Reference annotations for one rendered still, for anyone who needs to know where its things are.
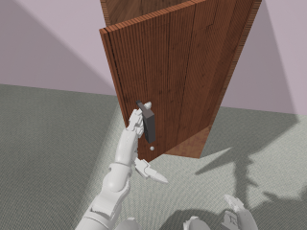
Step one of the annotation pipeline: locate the robot left hand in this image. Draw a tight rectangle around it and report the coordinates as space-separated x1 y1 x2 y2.
114 102 169 185

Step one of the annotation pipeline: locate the robot right hand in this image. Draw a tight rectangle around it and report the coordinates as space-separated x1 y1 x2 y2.
221 194 258 230

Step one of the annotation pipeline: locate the right robot thigh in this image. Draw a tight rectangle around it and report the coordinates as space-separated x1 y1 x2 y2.
183 218 211 230

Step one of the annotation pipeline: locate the left robot forearm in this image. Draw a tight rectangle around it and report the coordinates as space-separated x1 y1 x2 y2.
75 162 132 230

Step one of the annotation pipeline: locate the cupboard door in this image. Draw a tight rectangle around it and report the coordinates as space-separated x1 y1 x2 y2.
99 0 256 163

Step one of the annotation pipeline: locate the robot thigh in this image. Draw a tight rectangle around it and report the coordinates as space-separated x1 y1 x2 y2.
183 218 211 230
114 219 143 230

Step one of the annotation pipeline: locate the left robot thigh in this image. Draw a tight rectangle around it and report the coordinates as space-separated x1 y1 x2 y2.
114 219 143 230

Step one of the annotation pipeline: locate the handle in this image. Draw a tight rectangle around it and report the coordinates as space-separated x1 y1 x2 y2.
136 100 155 144

